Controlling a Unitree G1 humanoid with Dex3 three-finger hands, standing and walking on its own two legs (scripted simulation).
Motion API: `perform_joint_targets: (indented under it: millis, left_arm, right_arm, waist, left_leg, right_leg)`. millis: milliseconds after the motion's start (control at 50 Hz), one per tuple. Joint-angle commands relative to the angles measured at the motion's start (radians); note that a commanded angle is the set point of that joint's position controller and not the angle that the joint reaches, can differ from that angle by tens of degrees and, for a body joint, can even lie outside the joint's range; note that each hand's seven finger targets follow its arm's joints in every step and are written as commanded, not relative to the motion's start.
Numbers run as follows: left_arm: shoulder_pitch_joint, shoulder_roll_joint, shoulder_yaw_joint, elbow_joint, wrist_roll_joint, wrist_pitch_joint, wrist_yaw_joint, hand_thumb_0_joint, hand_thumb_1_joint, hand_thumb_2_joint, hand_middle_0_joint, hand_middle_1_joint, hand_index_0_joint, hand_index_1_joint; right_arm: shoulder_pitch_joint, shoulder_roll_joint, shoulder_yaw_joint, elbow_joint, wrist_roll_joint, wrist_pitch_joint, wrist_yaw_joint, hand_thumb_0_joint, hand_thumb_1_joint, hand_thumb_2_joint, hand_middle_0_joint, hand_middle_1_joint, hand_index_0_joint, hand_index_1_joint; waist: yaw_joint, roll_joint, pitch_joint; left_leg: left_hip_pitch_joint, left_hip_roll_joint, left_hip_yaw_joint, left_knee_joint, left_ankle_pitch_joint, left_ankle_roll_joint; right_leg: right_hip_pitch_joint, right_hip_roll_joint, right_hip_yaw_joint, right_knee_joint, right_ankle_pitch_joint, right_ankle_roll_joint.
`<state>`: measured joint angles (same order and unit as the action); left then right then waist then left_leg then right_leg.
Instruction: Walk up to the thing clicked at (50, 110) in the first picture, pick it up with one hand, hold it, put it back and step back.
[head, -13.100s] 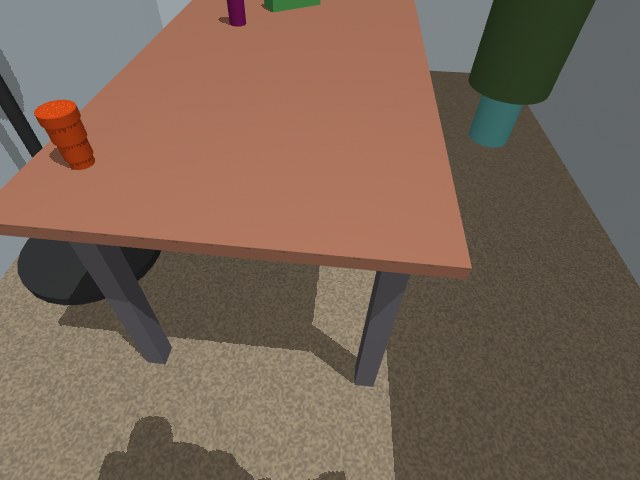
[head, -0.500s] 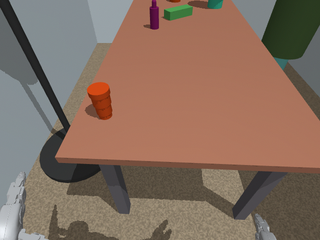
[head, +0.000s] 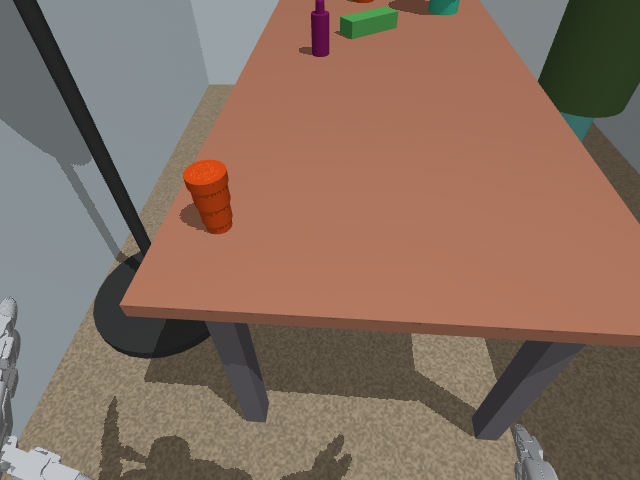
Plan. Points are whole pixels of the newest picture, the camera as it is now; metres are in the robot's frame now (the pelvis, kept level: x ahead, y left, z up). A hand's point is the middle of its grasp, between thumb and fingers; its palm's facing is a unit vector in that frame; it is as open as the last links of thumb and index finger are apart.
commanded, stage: rise first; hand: left
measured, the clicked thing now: (212, 200) +0.58 +0.21 +0.03
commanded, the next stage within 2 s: go down in 0.52 s
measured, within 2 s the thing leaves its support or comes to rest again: neither
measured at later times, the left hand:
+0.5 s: hand (42, 391) +0.19 +0.27 +0.12, palm faces +0.36 -0.82 -0.44, open 17.7 cm
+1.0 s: hand (26, 326) +0.25 +0.30 +0.14, palm faces +0.37 -0.89 -0.28, open 17.6 cm
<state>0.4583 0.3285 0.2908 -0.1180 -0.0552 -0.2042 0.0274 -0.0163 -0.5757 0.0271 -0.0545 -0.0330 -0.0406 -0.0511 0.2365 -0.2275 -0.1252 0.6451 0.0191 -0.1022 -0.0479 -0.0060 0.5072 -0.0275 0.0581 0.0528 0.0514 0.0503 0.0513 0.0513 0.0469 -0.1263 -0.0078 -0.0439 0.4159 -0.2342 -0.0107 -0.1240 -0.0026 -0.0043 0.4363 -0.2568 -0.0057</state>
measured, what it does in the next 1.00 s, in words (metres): stands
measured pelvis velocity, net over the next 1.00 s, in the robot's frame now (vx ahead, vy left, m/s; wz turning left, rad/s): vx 0.00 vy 0.00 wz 0.03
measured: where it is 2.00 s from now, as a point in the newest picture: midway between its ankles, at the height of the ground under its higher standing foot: outside the picture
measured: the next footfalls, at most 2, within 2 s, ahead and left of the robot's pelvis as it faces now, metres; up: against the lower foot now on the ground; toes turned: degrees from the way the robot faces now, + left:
none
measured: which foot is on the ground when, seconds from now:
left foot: down 0.00-1.00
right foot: down 0.00-1.00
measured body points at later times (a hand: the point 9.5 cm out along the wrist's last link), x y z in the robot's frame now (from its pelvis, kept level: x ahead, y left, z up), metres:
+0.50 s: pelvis +0.00 +0.00 +0.00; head +0.00 -0.02 +0.45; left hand +0.17 +0.31 +0.14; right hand +0.17 -0.26 -0.10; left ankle +0.00 +0.13 -0.74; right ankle -0.01 -0.11 -0.74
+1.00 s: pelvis +0.00 +0.00 -0.01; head -0.01 -0.01 +0.44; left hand +0.22 +0.35 +0.16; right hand +0.18 -0.25 -0.09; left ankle +0.00 +0.13 -0.74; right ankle -0.01 -0.11 -0.74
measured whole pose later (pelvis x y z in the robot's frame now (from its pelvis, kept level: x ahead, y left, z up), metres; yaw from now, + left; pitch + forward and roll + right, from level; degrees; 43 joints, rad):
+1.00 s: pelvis +0.00 +0.00 -0.01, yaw +2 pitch -1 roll +0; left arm 0.11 0.41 0.45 0.09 -0.17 -0.25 -0.15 -0.02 -0.57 0.08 -0.05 -0.05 -0.04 -0.07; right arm 0.19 -0.21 -0.08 0.69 0.03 -0.10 -0.07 -0.01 0.50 -0.05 0.06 0.05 0.05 0.05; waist 0.03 0.02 0.00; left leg -0.21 -0.02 -0.07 0.51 -0.27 -0.01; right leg -0.20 -0.01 -0.03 0.52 -0.30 0.00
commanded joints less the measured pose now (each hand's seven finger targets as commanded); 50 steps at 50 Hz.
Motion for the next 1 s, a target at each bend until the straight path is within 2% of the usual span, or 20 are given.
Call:
perform_joint_targets:
  millis: [0,80,100,180,220,260,340,360,380,540,600,620,640,660,680,700,780,860,880,980]
  left_arm:
    - [-0.052,0.193,0.115,-0.212,-0.003,-0.085,0.014,0.000,-0.590,0.041,-0.047,-0.045,-0.039,-0.054]
    - [-0.069,0.216,0.142,-0.231,-0.004,-0.095,0.014,0.000,-0.597,0.047,-0.045,-0.042,-0.034,-0.054]
    - [-0.076,0.209,0.136,-0.243,-0.003,-0.103,0.012,0.000,-0.592,0.050,-0.044,-0.041,-0.033,-0.054]
    - [-0.058,0.226,0.155,-0.243,-0.005,-0.109,0.014,0.000,-0.589,0.048,-0.043,-0.039,-0.032,-0.051]
    - [-0.060,0.218,0.150,-0.259,-0.003,-0.117,0.013,0.000,-0.596,0.059,-0.045,-0.045,-0.032,-0.058]
    - [-0.067,0.227,0.158,-0.257,-0.005,-0.120,0.015,0.000,-0.594,0.062,-0.041,-0.041,-0.027,-0.057]
    - [-0.066,0.211,0.147,-0.276,-0.005,-0.128,0.014,0.000,-0.608,0.073,-0.043,-0.040,-0.025,-0.060]
    - [-0.068,0.215,0.153,-0.247,-0.005,-0.126,0.015,0.000,-0.611,0.076,-0.047,-0.044,-0.029,-0.064]
    - [-0.077,0.214,0.153,-0.275,-0.005,-0.128,0.012,0.000,-0.610,0.073,-0.046,-0.043,-0.029,-0.062]
    - [-0.069,0.241,0.186,-0.296,-0.006,-0.142,0.011,0.000,-0.611,0.083,-0.050,-0.045,-0.031,-0.066]
    - [-0.063,0.233,0.182,-0.271,-0.006,-0.137,0.010,0.000,-0.610,0.032,-0.048,-0.067,-0.053,-0.067]
    - [-0.144,0.145,0.151,-0.317,-0.025,-0.178,-0.017,0.000,-0.611,0.105,-0.029,-0.018,0.000,-0.053]
    - [-0.044,0.272,0.225,-0.219,-0.007,-0.148,0.007,0.000,-0.611,0.045,-0.046,-0.070,-0.048,-0.072]
    - [-0.135,0.154,0.162,-0.287,-0.027,-0.188,-0.020,0.000,-0.611,0.061,-0.054,-0.057,-0.047,-0.068]
    - [-0.117,0.154,0.155,-0.233,-0.030,-0.192,-0.036,0.000,-0.611,0.058,-0.055,-0.067,-0.050,-0.076]
    - [-0.142,0.210,0.216,-0.221,-0.041,-0.193,-0.038,0.000,-0.611,0.054,-0.057,-0.063,-0.050,-0.074]
    - [-0.264,0.290,0.265,-0.191,-0.047,-0.194,-0.058,0.000,-0.572,0.070,-0.047,-0.058,-0.043,-0.066]
    - [-0.458,0.273,0.236,-0.098,-0.106,-0.159,-0.111,0.000,-0.537,0.082,-0.040,-0.042,-0.033,-0.053]
    - [-0.511,0.311,0.252,-0.067,-0.119,-0.144,-0.131,0.000,-0.555,0.082,-0.041,-0.043,-0.032,-0.055]
    - [-0.696,0.432,0.261,0.129,-0.159,-0.047,-0.261,0.000,-0.511,0.094,-0.029,-0.034,-0.021,-0.045]
  right_arm:
    - [-0.080,-0.117,-0.042,-0.131,0.005,-0.059,-0.005,0.000,0.518,-0.038,0.051,0.050,0.050,0.050]
    - [-0.087,-0.139,-0.058,-0.139,0.005,-0.062,-0.009,0.000,0.517,-0.039,0.051,0.050,0.050,0.050]
    - [-0.060,-0.083,-0.013,-0.112,0.007,-0.061,-0.004,0.000,0.523,-0.040,0.051,0.050,0.050,0.050]
    - [-0.083,-0.142,-0.066,-0.103,0.004,-0.065,-0.010,0.000,0.524,-0.040,0.052,0.050,0.051,0.050]
    - [-0.074,-0.089,-0.022,-0.094,0.005,-0.066,-0.004,0.000,0.519,-0.045,0.052,0.050,0.051,0.050]
    - [-0.095,-0.165,-0.081,-0.119,0.005,-0.069,-0.010,0.000,0.526,-0.043,0.052,0.050,0.051,0.050]
    - [-0.094,-0.096,-0.031,-0.097,0.009,-0.068,-0.002,0.000,0.524,-0.048,0.052,0.050,0.051,0.050]
    - [-0.123,-0.177,-0.086,-0.171,0.006,-0.076,-0.010,0.000,0.515,-0.051,0.052,0.050,0.051,0.050]
    - [-0.054,-0.120,-0.047,-0.106,0.008,-0.069,-0.005,0.000,0.519,-0.050,0.052,0.050,0.051,0.050]
    - [-0.054,-0.112,-0.048,-0.104,0.011,-0.070,0.002,0.000,0.511,-0.058,0.053,0.051,0.051,0.051]
    - [-0.096,-0.143,-0.067,-0.137,0.009,-0.078,0.001,0.000,0.498,-0.051,0.052,0.051,0.051,0.051]
    - [-0.137,-0.081,-0.014,-0.129,-0.003,-0.077,0.014,0.000,0.541,-0.052,0.053,0.051,0.051,0.051]
    - [-0.070,-0.137,-0.079,-0.086,0.010,-0.070,0.001,0.000,0.497,-0.054,0.052,0.051,0.051,0.051]
    - [-0.125,-0.098,-0.029,-0.111,-0.007,-0.072,0.014,0.000,0.499,-0.055,0.052,0.050,0.050,0.050]
    - [-0.151,-0.093,-0.025,-0.138,-0.001,-0.076,0.017,0.000,0.496,-0.055,0.052,0.050,0.050,0.050]
    - [-0.120,-0.147,-0.068,-0.130,-0.003,-0.071,0.010,0.000,0.494,-0.056,0.051,0.050,0.050,0.050]
    - [-0.087,-0.140,-0.071,-0.106,-0.003,-0.047,0.005,0.000,0.516,-0.050,0.051,0.050,0.050,0.050]
    - [-0.142,-0.068,0.010,-0.107,0.012,-0.051,-0.006,0.000,0.524,-0.049,0.051,0.050,0.050,0.050]
    - [-0.158,-0.109,-0.018,-0.111,0.015,-0.053,-0.019,0.000,0.519,-0.051,0.051,0.050,0.050,0.050]
    - [-0.137,-0.106,0.022,-0.071,0.029,-0.054,-0.048,0.000,0.536,-0.049,0.051,0.050,0.050,0.050]
  waist:
    - [0.007,-0.021,-0.074]
    - [0.003,-0.036,-0.093]
    - [0.005,-0.026,-0.078]
    - [0.010,-0.010,-0.091]
    - [0.017,-0.003,-0.096]
    - [0.006,-0.006,-0.093]
    - [0.021,0.005,-0.078]
    - [-0.006,-0.048,-0.096]
    - [0.004,-0.032,-0.084]
    - [0.019,0.012,-0.099]
    - [0.013,-0.016,-0.081]
    - [0.003,-0.032,-0.118]
    - [0.025,-0.003,-0.059]
    - [0.002,-0.056,-0.104]
    - [0.003,-0.059,-0.109]
    - [-0.001,-0.062,-0.126]
    - [-0.018,-0.022,-0.141]
    - [-0.044,0.003,-0.128]
    - [-0.053,-0.017,-0.137]
    - [-0.062,0.027,-0.163]
  left_leg:
    - [0.009,-0.011,0.058,-0.054,0.156,0.028]
    - [0.015,-0.014,0.058,-0.054,0.143,0.032]
    - [0.015,-0.016,0.059,-0.057,0.140,0.031]
    - [0.013,-0.016,0.058,-0.052,0.167,0.028]
    - [0.014,-0.014,0.056,-0.046,0.184,0.028]
    - [0.017,-0.012,0.053,-0.054,0.179,0.025]
    - [0.005,-0.015,0.054,-0.056,0.170,0.026]
    - [0.017,-0.010,0.053,-0.051,0.175,0.028]
    - [0.016,-0.008,0.048,-0.055,0.172,0.027]
    - [0.017,-0.009,0.051,-0.053,0.203,0.021]
    - [0.012,-0.009,0.050,-0.049,0.196,0.022]
    - [-0.022,-0.013,0.050,0.004,0.173,0.016]
    - [-0.003,-0.015,0.054,-0.050,0.159,0.023]
    - [-0.042,-0.010,0.047,0.000,0.147,0.018]
    - [-0.043,-0.015,0.051,0.014,0.146,0.021]
    - [-0.046,-0.015,0.049,0.016,0.142,0.021]
    - [-0.046,-0.023,0.051,0.027,0.153,0.019]
    - [-0.067,-0.020,0.045,0.023,0.101,0.022]
    - [-0.063,-0.019,0.039,0.024,0.091,0.025]
    - [-0.063,-0.026,0.034,0.017,0.087,0.032]
  right_leg:
    - [-0.012,-0.003,-0.033,-0.082,0.159,-0.001]
    - [-0.015,-0.007,-0.029,-0.088,0.150,0.003]
    - [-0.021,-0.006,-0.029,-0.088,0.148,0.002]
    - [-0.016,-0.008,-0.029,-0.079,0.176,0.001]
    - [-0.002,-0.006,-0.031,-0.075,0.189,0.000]
    - [-0.010,0.000,-0.036,-0.071,0.183,-0.002]
    - [-0.011,-0.003,-0.036,-0.074,0.170,-0.003]
    - [-0.008,0.000,-0.036,-0.077,0.181,0.002]
    - [-0.012,0.004,-0.041,-0.073,0.175,-0.001]
    - [0.006,0.002,-0.039,-0.062,0.201,-0.005]
    - [-0.006,0.001,-0.038,-0.064,0.194,-0.002]
    - [-0.028,0.000,-0.033,-0.034,0.167,0.008]
    - [-0.021,-0.004,-0.037,-0.067,0.158,0.000]
    - [-0.036,0.000,-0.035,-0.036,0.145,0.008]
    - [-0.043,-0.005,-0.031,-0.029,0.146,0.011]
    - [-0.046,-0.006,-0.031,-0.026,0.145,0.010]
    - [-0.061,-0.012,-0.024,-0.012,0.172,0.013]
    - [-0.084,-0.015,-0.023,-0.012,0.136,0.014]
    - [-0.094,-0.016,-0.022,-0.013,0.129,0.016]
    - [-0.101,-0.022,-0.017,-0.028,0.130,0.007]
